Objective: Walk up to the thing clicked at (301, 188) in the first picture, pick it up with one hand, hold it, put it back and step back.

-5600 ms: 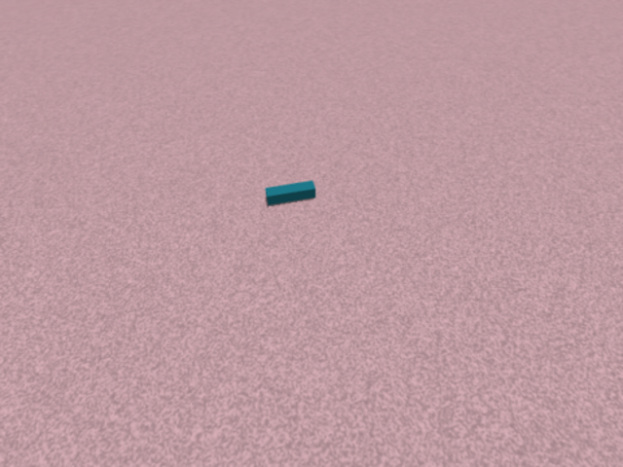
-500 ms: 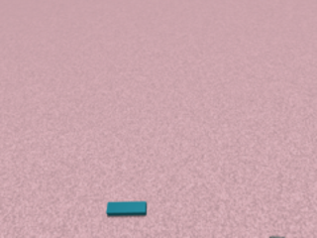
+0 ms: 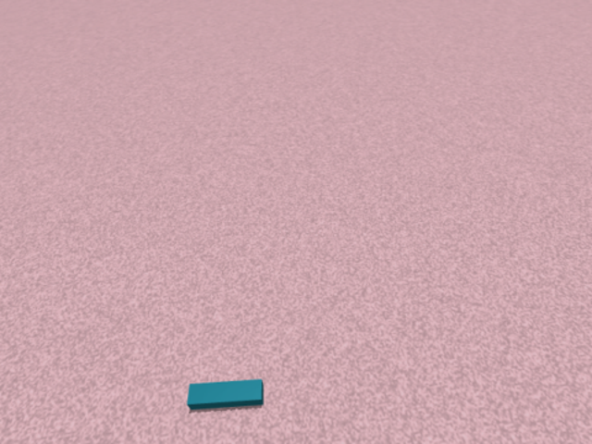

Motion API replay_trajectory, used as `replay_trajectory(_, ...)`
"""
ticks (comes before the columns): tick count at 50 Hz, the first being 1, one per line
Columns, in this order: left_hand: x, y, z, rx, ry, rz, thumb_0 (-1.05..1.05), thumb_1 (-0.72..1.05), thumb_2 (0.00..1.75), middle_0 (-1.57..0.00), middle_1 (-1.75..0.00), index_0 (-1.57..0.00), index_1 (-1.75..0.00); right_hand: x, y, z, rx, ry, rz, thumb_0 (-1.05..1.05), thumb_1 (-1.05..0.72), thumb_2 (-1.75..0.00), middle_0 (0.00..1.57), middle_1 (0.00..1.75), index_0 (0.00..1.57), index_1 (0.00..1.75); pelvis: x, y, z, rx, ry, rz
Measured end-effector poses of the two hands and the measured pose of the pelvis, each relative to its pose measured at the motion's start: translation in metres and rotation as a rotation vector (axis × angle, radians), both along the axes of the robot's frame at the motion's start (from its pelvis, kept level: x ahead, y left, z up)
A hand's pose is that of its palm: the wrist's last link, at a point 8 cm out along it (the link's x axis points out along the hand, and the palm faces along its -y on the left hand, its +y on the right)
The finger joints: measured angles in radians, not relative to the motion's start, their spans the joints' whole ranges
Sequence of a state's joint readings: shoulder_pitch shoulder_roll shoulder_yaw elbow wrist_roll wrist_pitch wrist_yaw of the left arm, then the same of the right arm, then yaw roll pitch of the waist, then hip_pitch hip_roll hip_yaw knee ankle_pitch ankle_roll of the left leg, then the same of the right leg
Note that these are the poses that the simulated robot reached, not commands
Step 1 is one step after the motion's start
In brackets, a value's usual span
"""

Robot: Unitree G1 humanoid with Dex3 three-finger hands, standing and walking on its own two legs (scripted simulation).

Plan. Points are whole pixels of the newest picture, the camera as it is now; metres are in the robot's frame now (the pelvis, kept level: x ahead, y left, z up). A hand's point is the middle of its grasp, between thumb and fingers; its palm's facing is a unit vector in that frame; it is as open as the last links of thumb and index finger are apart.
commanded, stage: walk up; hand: left
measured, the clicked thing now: (226, 394) +0.44 +0.25 -0.75
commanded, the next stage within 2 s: none
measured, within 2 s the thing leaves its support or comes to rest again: neither
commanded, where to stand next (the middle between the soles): +0.06 +0.03 m, yaw +1 degrees
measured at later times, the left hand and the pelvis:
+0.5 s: hand out of the picture +0.09 +0.25 -0.16, palm faces -0.02 -0.94 -0.34, open 7.4 cm; pelvis +0.02 -0.01 -0.01, yaw -1 degrees
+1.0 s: hand out of the picture +0.17 +0.29 -0.19, palm faces +0.01 -0.93 -0.37, open 7.4 cm; pelvis +0.07 +0.02 -0.03, yaw +0 degrees
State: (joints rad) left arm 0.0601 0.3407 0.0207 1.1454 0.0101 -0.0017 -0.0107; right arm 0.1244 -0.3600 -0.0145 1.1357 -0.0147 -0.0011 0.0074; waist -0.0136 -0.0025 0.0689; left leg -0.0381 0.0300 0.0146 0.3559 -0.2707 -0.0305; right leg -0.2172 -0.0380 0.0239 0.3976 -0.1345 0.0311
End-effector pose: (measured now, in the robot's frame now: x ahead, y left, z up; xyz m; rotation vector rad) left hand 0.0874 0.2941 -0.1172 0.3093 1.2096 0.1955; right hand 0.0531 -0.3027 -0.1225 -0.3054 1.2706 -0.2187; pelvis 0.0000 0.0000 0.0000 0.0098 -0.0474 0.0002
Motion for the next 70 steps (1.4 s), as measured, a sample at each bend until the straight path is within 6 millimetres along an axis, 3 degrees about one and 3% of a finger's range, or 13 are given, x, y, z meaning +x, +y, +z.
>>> replay_trajectory(20, -0.01, -0.001, 0.0, 0.001, 0.016, 0.016, 0.01, 0.9, 0.9, -0.21, -0.3, -0.2, -0.3, 0.011, 0.0, -0.001, 0.011, -0.026, 0.017, 0.01, -0.91, -0.9, 0.21, 0.3, 0.21, 0.3, 0.004, -0.002, -0.001, 0.0, 0.003, -0.004)
replay_trajectory(29, 0.008, -0.001, -0.002, 0.04, 0.002, 0.008, 0.01, 0.9, 0.9, -0.21, -0.3, -0.2, -0.3, 0.012, -0.028, -0.012, 0.004, -0.007, -0.003, 0.01, -0.9, -0.9, 0.21, 0.3, 0.21, 0.3, 0.039, -0.021, -0.013, -0.004, -0.016, -0.012)
replay_trajectory(32, 0.01, -0.006, 0.003, 0.048, -0.01, 0.014, 0.01, 0.9, 0.9, -0.21, -0.3, -0.2, -0.3, 0.022, -0.034, -0.01, -0.005, 0.024, 0.003, 0.01, -0.91, -0.9, 0.21, 0.3, 0.21, 0.3, 0.048, -0.025, -0.01, -0.004, -0.018, -0.016)
replay_trajectory(38, 0.005, -0.002, 0.014, 0.066, 0.056, 0.012, 0.01, 0.9, 0.9, -0.21, -0.3, -0.21, -0.3, 0.061, -0.033, 0.002, -0.013, -0.023, 0.026, 0.01, -0.91, -0.9, 0.2, 0.3, 0.2, 0.3, 0.064, -0.018, -0.001, -0.01, -0.014, -0.022)
replay_trajectory(43, 0.023, 0.013, 0.004, 0.074, 0.053, 0.014, 0.01, 0.9, 0.9, -0.21, -0.3, -0.21, -0.3, 0.087, -0.019, -0.002, -0.03, -0.028, 0.039, 0.01, -0.91, -0.9, 0.2, 0.3, 0.2, 0.3, 0.071, -0.003, -0.008, -0.031, -0.017, -0.011)
replay_trajectory(47, 0.052, 0.03, -0.019, 0.051, 0.014, 0.016, 0.01, 0.9, 0.9, -0.21, -0.3, -0.21, -0.3, 0.102, 0.0, -0.009, -0.054, -0.039, 0.051, 0.01, -0.91, -0.9, 0.2, 0.3, 0.2, 0.3, 0.076, 0.013, -0.024, -0.032, -0.018, 0.008)
replay_trajectory(51, 0.08, 0.036, -0.031, 0.026, -0.03, 0.013, 0.01, 0.9, 0.9, -0.21, -0.3, -0.21, -0.3, 0.109, 0.022, -0.004, -0.056, -0.065, 0.067, 0.01, -0.91, -0.9, 0.2, 0.3, 0.21, 0.3, 0.065, 0.023, -0.025, -0.029, -0.023, 0.002)
replay_trajectory(54, 0.086, 0.036, -0.029, 0.011, -0.045, -0.01, 0.01, 0.9, 0.9, -0.21, -0.3, -0.2, -0.3, 0.11, 0.03, 0.005, -0.061, -0.095, 0.071, 0.01, -0.91, -0.9, 0.21, 0.3, 0.21, 0.3, 0.055, 0.027, -0.021, -0.041, -0.007, 0.0)
replay_trajectory(57, 0.077, 0.038, -0.029, 0.007, -0.038, -0.025, 0.01, 0.9, 0.9, -0.21, -0.3, -0.2, -0.3, 0.111, 0.033, 0.01, -0.067, -0.142, 0.072, 0.01, -0.9, -0.9, 0.21, 0.3, 0.21, 0.3, 0.045, 0.029, -0.02, -0.035, 0.01, -0.017)
replay_trajectory(62, 0.038, 0.042, -0.03, 0.03, 0.024, -0.047, 0.0, 0.9, 0.9, -0.21, -0.3, -0.2, -0.3, 0.103, 0.027, 0.011, -0.062, -0.22, 0.067, 0.01, -0.9, -0.9, 0.21, 0.3, 0.21, 0.3, 0.033, 0.028, -0.026, -0.012, 0.011, -0.064)
replay_trajectory(65, 0.007, 0.042, -0.026, 0.052, 0.065, -0.044, 0.01, 0.9, 0.9, -0.21, -0.3, -0.2, -0.3, 0.087, 0.015, 0.006, -0.059, -0.24, 0.052, 0.01, -0.9, -0.9, 0.21, 0.3, 0.21, 0.3, 0.024, 0.023, -0.03, -0.015, 0.0, -0.087)
replay_trajectory(70, -0.044, 0.04, -0.007, 0.064, 0.109, 0.005, 0.01, 0.9, 0.9, -0.21, -0.3, -0.21, -0.3, 0.045, 0.002, 0.003, -0.053, -0.151, 0.008, 0.01, -0.9, -0.9, 0.21, 0.3, 0.21, 0.3, 0.018, 0.016, -0.018, 0.008, -0.01, -0.078)
